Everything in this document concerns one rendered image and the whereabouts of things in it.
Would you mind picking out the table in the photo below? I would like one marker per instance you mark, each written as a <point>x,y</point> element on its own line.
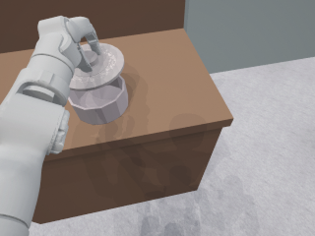
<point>161,145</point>

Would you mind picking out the robot left hand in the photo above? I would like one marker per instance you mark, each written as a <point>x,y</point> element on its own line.
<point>87,30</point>

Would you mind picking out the lid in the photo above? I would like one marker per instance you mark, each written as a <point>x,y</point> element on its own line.
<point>109,66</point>

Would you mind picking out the robot left upper arm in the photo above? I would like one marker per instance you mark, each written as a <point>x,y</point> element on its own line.
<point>30,129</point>

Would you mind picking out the knob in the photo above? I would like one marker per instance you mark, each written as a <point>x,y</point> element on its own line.
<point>92,57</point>

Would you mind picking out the left robot forearm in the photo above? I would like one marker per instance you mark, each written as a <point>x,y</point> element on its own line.
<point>52,64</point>

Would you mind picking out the pot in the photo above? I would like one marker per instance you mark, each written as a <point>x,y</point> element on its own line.
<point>102,105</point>

